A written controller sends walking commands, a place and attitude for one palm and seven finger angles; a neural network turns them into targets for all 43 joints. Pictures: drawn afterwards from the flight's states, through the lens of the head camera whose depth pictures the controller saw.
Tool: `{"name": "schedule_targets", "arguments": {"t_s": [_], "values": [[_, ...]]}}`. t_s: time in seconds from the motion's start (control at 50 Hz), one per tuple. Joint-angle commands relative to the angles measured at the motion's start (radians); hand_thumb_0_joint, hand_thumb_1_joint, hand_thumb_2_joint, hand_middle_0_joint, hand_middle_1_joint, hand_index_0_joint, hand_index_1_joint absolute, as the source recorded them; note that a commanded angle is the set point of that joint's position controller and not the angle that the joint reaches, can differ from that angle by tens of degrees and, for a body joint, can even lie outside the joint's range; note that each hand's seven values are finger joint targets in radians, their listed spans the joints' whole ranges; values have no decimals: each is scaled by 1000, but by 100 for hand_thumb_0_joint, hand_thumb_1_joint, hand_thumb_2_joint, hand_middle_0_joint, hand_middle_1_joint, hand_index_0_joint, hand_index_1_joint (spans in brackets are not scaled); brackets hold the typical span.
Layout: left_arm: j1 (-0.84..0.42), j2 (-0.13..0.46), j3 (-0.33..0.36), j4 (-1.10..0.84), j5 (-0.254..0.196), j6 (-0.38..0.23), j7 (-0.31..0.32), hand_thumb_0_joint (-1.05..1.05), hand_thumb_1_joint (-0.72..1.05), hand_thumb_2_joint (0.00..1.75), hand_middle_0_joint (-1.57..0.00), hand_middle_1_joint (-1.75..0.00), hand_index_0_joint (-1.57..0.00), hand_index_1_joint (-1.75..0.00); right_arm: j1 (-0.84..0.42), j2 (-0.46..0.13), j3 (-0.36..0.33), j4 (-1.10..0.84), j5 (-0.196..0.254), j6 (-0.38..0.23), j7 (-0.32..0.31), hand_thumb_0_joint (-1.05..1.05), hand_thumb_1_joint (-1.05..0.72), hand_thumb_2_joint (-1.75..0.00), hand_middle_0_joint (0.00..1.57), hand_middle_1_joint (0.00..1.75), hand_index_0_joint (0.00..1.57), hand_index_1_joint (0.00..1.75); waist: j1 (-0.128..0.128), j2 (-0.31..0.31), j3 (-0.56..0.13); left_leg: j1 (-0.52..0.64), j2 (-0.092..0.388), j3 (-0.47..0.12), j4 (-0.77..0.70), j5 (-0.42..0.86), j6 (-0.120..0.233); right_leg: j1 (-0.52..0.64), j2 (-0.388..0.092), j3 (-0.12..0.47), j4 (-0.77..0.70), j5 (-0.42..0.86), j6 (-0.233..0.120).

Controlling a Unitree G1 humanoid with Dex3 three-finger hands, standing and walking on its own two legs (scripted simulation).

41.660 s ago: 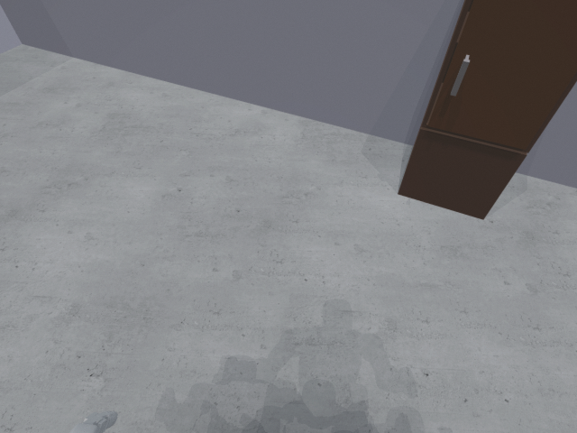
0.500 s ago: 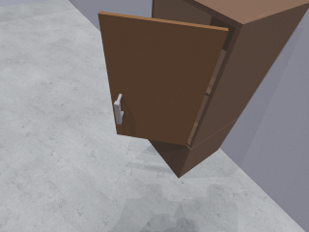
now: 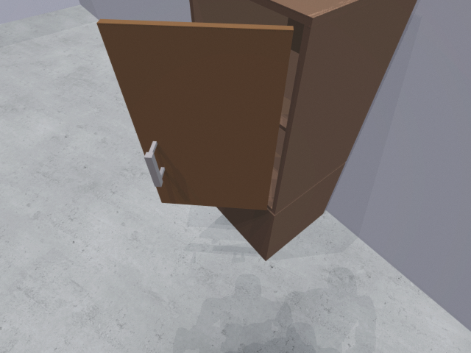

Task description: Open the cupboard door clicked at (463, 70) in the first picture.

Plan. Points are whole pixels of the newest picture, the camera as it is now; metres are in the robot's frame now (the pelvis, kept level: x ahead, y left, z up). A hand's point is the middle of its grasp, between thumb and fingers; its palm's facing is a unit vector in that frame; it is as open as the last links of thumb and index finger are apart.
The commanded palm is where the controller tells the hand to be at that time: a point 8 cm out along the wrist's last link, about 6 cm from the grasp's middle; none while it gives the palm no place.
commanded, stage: come to a stop and stand still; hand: left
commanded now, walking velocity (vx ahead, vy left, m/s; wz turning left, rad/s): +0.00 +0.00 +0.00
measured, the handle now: (156, 164) +0.58 +0.25 -0.11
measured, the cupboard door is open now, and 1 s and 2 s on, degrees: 46 46 46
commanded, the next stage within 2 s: look again from close up in 0.16 s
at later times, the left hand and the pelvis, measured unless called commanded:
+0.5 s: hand out of the picture +0.01 +0.20 -0.17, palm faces +0.00 -0.98 -0.22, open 7.3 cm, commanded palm none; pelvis -0.01 +0.02 +0.00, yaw -1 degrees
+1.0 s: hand out of the picture +0.13 +0.21 -0.09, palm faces +0.22 -0.96 -0.16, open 7.4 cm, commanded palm +0.10 +0.26 -0.07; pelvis -0.01 +0.02 +0.00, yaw +1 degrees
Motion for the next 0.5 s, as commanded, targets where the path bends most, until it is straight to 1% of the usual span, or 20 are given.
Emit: {"name": "schedule_targets", "arguments": {"t_s": [0.0,0.02,0.04,0.06,0.1,0.12,0.16,0.18,0.2,0.22,0.24,0.26,0.28,0.32,0.34,0.36,0.38,0.4,0.42,0.48], "values": [[48,105,18,-9,-14,-12,9,0,90,90,-20,-30,-20,-30,38,-88,10,-8,-2,-47,-11,0,-90,-90,20,30,20,30,33,10,-67,76,148,-123,-195,348,52,62,-102,111,-115,251,12],[45,100,17,-2,-11,-13,7,0,90,90,-20,-30,-20,-30,32,-84,13,-2,-2,-49,-17,0,-90,-90,20,30,20,30,37,-29,-52,65,140,-109,-178,336,46,76,-103,112,-135,275,14],[31,105,21,10,-13,-10,6,0,90,90,-20,-30,-20,-30,40,-75,16,15,-3,-52,-18,0,-90,-90,20,30,20,30,29,56,-58,63,119,-95,-184,356,36,98,-114,108,-119,313,5],[32,110,20,17,-14,-8,5,0,90,90,-20,-30,-20,-30,43,-67,21,24,-3,-51,-19,0,-90,-90,20,30,20,30,32,94,-62,67,115,-87,-196,341,33,111,-114,108,-119,306,2],[33,109,17,31,-14,-7,4,0,90,90,-20,-30,-20,-30,48,-57,22,33,-1,-48,-20,0,-90,-90,20,30,20,30,30,63,-52,60,105,-75,-213,256,27,118,-113,112,-149,266,-1],[32,106,16,35,-12,-7,4,0,90,90,-20,-30,-20,-30,57,-51,23,36,0,-47,-20,0,-90,-90,20,30,20,30,29,26,-35,53,102,-71,-220,225,25,118,-110,108,-165,250,0],[28,104,14,40,-13,-8,3,0,90,90,-20,-30,-20,-30,70,-49,24,43,-1,-45,-19,0,-90,-90,20,30,20,30,24,0,-11,45,93,-69,-236,177,21,103,-113,119,-188,205,-3],[159,114,9,67,3,-39,53,0,90,90,-20,-30,-20,-30,-27,-79,18,-31,9,-66,-7,0,-90,-90,20,30,20,30,64,59,14,14,77,2,0,174,5,54,-190,198,-150,708,43],[109,170,11,19,-1,-51,44,0,90,90,-20,-30,-20,-30,48,-5,29,-58,7,-53,2,0,-90,-90,20,30,20,30,-2,28,-50,-24,48,-19,13,-50,17,85,-247,244,-169,550,-14],[79,170,11,1,3,-58,35,0,90,90,-20,-30,-20,-30,67,1,31,-65,0,-45,8,0,-90,-90,20,30,20,30,0,-24,-72,-4,49,-7,18,-58,17,71,-245,238,-181,419,-57],[54,155,11,-17,5,-57,30,0,90,90,-20,-30,-20,-30,99,-9,29,-74,0,-48,9,0,-90,-90,20,30,20,30,-19,-66,-72,22,39,-11,0,-33,21,27,-217,209,-179,293,-72],[38,140,9,-25,3,-55,28,0,90,90,-20,-30,-20,-30,121,-15,30,-69,-1,-52,10,0,-90,-90,20,30,20,30,-29,-93,-57,46,41,-15,-37,21,25,-11,-193,179,-177,216,-66],[40,121,8,-29,0,-52,26,0,90,90,-20,-30,-20,-30,137,-26,32,-68,-3,-59,9,0,-90,-90,20,30,20,30,-31,-71,-30,64,54,-34,-81,73,34,-51,-161,160,-162,150,-53],[48,105,2,-29,0,-40,19,0,90,90,-20,-30,-20,-30,118,-32,37,-70,-6,-70,7,0,-90,-90,20,30,20,30,-7,70,35,14,82,-82,-158,153,52,-47,-101,119,-115,94,-25],[69,101,0,-25,-2,-38,16,0,90,90,-20,-30,-20,-30,106,-42,41,-75,-7,-74,5,0,-90,-90,20,30,20,30,6,75,25,-2,91,-98,-174,174,61,-13,-87,110,-95,109,-15],[83,98,-2,-16,-4,-37,14,0,90,90,-20,-30,-20,-30,99,-52,42,-81,-5,-76,2,0,-90,-90,20,30,20,30,11,23,16,-9,93,-103,-181,170,66,7,-83,106,-90,115,-8],[90,96,-5,-13,-4,-35,13,0,90,90,-20,-30,-20,-30,97,-60,42,-82,-4,-77,0,0,-90,-90,20,30,20,30,14,-12,11,-9,90,-101,-191,146,67,13,-85,110,-93,103,-5],[94,91,-7,-10,-5,-34,12,0,90,90,-20,-30,-20,-30,94,-67,42,-80,-4,-78,-1,0,-90,-90,20,30,20,30,14,-20,17,-4,88,-101,-201,128,69,5,-86,114,-99,91,-5],[90,96,-7,-10,-2,-33,11,0,90,90,-20,-30,-20,-30,93,-64,43,-76,-4,-79,-1,0,-90,-90,20,30,20,30,15,-9,28,-6,87,-100,-210,127,70,7,-88,112,-101,92,-4],[96,103,-8,-5,-4,-31,9,0,90,90,-20,-30,-20,-30,91,-77,44,-64,-4,-81,-1,0,-90,-90,20,30,20,30,16,-13,19,9,86,-102,-222,118,72,6,-90,116,-100,87,0]]}}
